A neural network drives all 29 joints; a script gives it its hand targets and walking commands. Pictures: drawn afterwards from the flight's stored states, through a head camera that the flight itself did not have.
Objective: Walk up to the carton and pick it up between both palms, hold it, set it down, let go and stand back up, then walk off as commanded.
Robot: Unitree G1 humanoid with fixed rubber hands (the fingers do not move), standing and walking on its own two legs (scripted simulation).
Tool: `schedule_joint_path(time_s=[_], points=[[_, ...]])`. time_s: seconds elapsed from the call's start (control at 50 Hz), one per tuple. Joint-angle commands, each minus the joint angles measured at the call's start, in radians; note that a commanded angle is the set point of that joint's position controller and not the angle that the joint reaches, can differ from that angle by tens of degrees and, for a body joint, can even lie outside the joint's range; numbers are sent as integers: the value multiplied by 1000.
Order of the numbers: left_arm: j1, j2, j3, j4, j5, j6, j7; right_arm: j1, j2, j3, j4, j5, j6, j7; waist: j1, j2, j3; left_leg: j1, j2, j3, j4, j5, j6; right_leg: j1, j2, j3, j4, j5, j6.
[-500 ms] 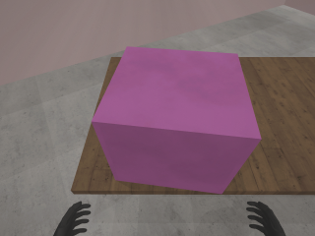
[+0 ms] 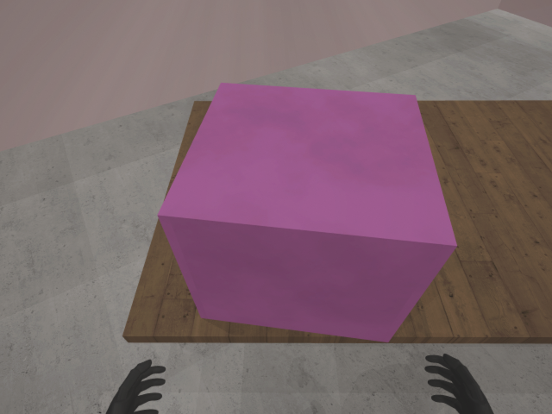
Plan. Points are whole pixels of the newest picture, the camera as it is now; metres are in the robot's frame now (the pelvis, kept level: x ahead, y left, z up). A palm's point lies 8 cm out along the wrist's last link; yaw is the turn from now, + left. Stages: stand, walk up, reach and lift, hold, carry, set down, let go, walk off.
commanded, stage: let go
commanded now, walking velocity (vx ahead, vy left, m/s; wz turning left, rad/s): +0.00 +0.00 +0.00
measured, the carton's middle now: (303, 211) +0.42 -0.03 +0.06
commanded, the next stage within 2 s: stand in 0.04 s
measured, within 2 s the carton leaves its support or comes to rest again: neither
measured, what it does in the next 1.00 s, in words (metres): stands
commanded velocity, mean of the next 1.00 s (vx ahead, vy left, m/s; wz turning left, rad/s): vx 0.00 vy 0.00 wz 0.00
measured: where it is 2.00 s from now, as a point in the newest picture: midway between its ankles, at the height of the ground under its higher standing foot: outside the picture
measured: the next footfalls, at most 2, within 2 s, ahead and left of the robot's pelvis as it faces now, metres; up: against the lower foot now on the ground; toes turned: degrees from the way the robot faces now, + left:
none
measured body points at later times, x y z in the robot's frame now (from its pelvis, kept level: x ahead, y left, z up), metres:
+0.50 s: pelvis +0.00 -0.01 +0.00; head +0.00 -0.02 +0.45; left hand +0.13 +0.26 -0.10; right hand +0.13 -0.28 -0.10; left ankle -0.05 +0.11 -0.74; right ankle +0.01 -0.14 -0.74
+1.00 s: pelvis +0.00 -0.01 +0.00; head +0.00 -0.02 +0.45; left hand +0.13 +0.26 -0.10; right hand +0.13 -0.28 -0.10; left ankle -0.05 +0.11 -0.74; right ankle +0.01 -0.14 -0.74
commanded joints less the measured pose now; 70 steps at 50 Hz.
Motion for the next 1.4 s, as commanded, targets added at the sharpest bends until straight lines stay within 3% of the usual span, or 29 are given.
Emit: schedule_joint_path(time_s=[0.0,0.02,0.04,0.1,0.22,0.32,0.34,0.36,0.38,0.44,0.52,0.54,0.64,0.68,0.7,0.74,0.76,0.84,0.9,0.92,0.96,1.0,1.08,1.14,1.24,1.28,1.3,1.34,1.38], points=[[-74,18,33,-68,55,-8,9,-72,-42,26,40,-9,-17,-5,74,1,-3,7,-30,39,-71,339,-53,184,50,-62,13,153,-79],[-109,327,123,33,123,-79,14,31,-292,-54,25,-60,65,-59,11,-27,-114,-30,70,-37,10,490,-19,101,-81,23,155,308,-87],[-70,294,118,24,111,-105,18,52,-256,-38,37,-64,103,-66,39,-82,-109,-20,62,-52,9,475,-12,96,-67,-2,155,327,-82],[-98,232,84,75,99,-122,19,31,-234,-33,12,-75,142,-83,23,16,-30,-99,63,-35,-31,367,10,83,-91,22,121,223,-72],[-88,278,88,142,85,-147,11,34,-243,-29,28,-52,160,-74,20,-49,-15,-50,65,-91,-56,162,28,41,-99,51,102,140,-79],[-80,289,98,167,84,-152,4,27,-261,-36,16,-61,168,-79,45,-62,8,-53,66,-87,-61,217,34,39,-95,57,100,165,-83],[-72,288,94,182,89,-158,2,27,-241,-32,27,-59,168,-79,38,20,-9,-59,71,-85,-60,243,39,62,-99,62,102,188,-95],[-100,301,98,189,95,-158,2,40,-253,-38,15,-59,169,-79,34,-56,23,-69,79,-81,-72,256,30,57,-94,40,104,190,-91],[-111,297,99,184,93,-158,5,21,-289,-41,18,-59,163,-74,33,10,41,-99,73,-89,-46,264,34,36,-97,56,88,219,-90],[-109,291,97,195,87,-160,8,35,-251,-39,23,-53,170,-73,11,-89,-36,-20,75,-92,-38,220,42,55,-91,46,108,241,-88],[-95,305,100,223,85,-159,13,23,-230,-31,27,-56,179,-78,26,24,49,-85,75,-79,-48,254,33,72,-101,58,104,282,-85],[-111,285,94,201,87,-158,13,30,-218,-38,14,-51,169,-78,12,-78,-78,-4,85,-88,-35,278,33,89,-115,55,108,294,-97],[-118,259,84,229,79,-155,8,16,-252,-45,32,-60,170,-88,17,7,-2,-50,78,-67,-64,283,30,48,-105,58,92,239,-90],[-99,276,78,229,77,-151,11,43,-248,-35,47,-53,175,-91,31,-66,17,-50,83,-82,-70,246,39,65,-105,46,81,199,-79],[-115,267,84,236,71,-149,10,23,-255,-38,38,-50,171,-90,34,17,30,-74,83,-80,-66,268,36,68,-105,48,81,204,-87],[-109,292,95,229,92,-146,10,10,-238,-31,14,-45,171,-91,6,0,11,-61,81,-69,-53,256,27,76,-103,46,85,249,-80],[-108,296,101,230,77,-145,-2,-23,-240,-36,37,-49,177,-83,45,13,51,-71,89,-80,-45,339,32,46,-92,31,101,270,-92],[-119,273,99,222,67,-149,4,-3,-252,-36,31,-55,162,-74,45,-42,4,-37,78,-74,-43,316,33,60,-96,39,90,235,-86],[-91,301,96,251,71,-148,5,19,-264,-41,47,-53,168,-76,26,12,11,-1,98,-89,-67,276,38,45,-104,45,81,228,-89],[-102,296,101,243,84,-148,6,-10,-232,-39,17,-44,158,-79,26,-75,10,-16,96,-102,-57,232,41,53,-107,39,77,238,-93],[-107,270,95,244,67,-156,6,-5,-246,-41,42,-50,158,-74,33,4,-20,-3,94,-83,-65,279,38,56,-114,60,77,223,-90],[-88,288,99,235,71,-158,5,0,-263,-47,40,-55,165,-76,30,-56,8,-2,83,-80,-54,298,31,34,-94,43,88,263,-85],[-134,285,99,254,65,-155,3,-1,-274,-47,47,-49,151,-80,32,14,-10,-35,80,-55,-64,334,21,79,-110,68,84,304,-85],[-90,288,98,263,73,-158,5,2,-235,-42,64,-45,166,-77,35,-73,3,2,93,-93,-42,308,32,58,-103,51,75,276,-83],[-126,312,100,254,81,-152,9,1,-247,-43,52,-45,170,-78,21,8,7,-9,88,-80,-57,272,36,55,-116,65,66,261,-87],[-102,292,101,264,82,-161,10,9,-221,-38,66,-48,168,-89,28,-68,81,-42,106,-98,-52,297,43,31,-112,55,67,247,-89],[-68,312,99,284,83,-162,10,34,-255,-48,68,-44,176,-80,16,2,-35,15,82,-73,-43,242,41,88,-113,63,53,249,-87],[-109,303,100,279,80,-170,5,10,-232,-44,55,-45,168,-86,14,-81,-8,-11,83,-92,-33,298,47,69,-134,75,88,332,-112],[-91,303,100,275,77,-158,9,10,-239,-39,72,-48,167,-73,32,-50,-6,-6,85,-90,-46,346,36,98,-109,45,86,335,-86]])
